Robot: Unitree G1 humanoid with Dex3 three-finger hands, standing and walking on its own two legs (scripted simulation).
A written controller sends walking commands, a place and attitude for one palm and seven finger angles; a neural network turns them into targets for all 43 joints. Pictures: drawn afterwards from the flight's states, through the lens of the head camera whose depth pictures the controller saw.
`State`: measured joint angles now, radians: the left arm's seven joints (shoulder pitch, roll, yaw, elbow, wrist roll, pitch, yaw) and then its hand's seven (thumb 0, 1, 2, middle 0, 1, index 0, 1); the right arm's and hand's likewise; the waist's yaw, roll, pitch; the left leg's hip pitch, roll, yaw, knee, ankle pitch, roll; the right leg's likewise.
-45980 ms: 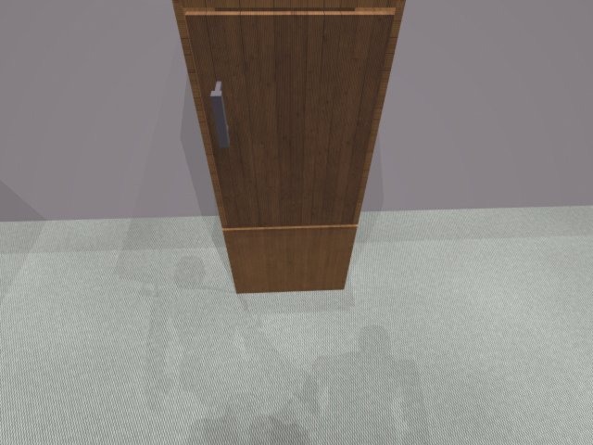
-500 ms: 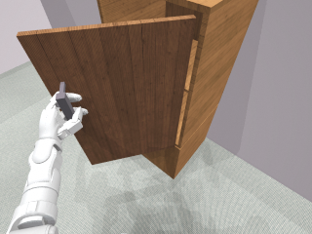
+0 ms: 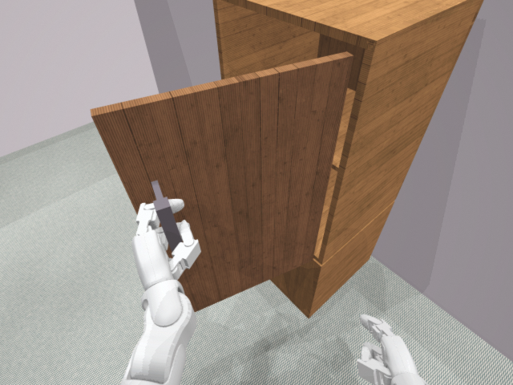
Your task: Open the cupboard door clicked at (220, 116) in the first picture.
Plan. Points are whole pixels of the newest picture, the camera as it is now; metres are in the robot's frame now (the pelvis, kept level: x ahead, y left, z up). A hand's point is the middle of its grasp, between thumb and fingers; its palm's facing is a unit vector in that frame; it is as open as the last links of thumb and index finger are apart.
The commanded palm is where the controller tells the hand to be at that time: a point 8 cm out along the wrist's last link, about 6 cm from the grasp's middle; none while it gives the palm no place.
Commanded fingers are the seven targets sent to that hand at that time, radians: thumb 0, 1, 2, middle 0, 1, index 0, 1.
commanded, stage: pull the door open along its arc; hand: left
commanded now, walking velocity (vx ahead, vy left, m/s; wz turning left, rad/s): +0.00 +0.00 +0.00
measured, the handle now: (167, 220) +0.34 +0.17 +0.09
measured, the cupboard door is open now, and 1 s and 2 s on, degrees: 74 85 88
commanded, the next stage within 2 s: open thumb and fingers to let go in 0.44 s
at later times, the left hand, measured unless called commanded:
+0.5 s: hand (219, 284) +0.24 +0.07 +0.09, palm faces +0.29 -0.96 -0.01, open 6.0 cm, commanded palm +0.20 +0.12 +0.09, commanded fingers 0.00 0.90 0.90 -0.40 -1.35 -0.40 -1.35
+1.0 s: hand (205, 277) +0.25 +0.09 +0.09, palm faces +0.37 -0.93 +0.01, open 11.5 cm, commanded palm +0.20 +0.12 +0.09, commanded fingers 0.00 -0.50 0.30 -0.28 -1.10 -0.28 -1.10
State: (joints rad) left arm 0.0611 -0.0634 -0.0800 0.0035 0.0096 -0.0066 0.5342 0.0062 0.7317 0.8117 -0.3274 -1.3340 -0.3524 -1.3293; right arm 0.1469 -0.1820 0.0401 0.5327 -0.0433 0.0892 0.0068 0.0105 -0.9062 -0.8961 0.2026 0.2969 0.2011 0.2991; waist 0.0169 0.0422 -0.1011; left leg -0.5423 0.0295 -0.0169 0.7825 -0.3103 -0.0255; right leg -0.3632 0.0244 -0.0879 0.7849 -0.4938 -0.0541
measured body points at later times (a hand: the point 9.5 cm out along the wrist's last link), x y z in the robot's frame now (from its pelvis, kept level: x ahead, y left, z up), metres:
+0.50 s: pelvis +0.01 -0.01 +0.00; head -0.01 -0.03 +0.45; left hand +0.22 +0.12 +0.10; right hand +0.18 -0.24 -0.08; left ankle +0.05 +0.14 -0.71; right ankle -0.05 -0.08 -0.71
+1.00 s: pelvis +0.00 +0.00 +0.00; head +0.00 -0.02 +0.45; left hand +0.22 +0.14 +0.09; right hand +0.19 -0.21 -0.09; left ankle +0.05 +0.14 -0.71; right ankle -0.05 -0.08 -0.71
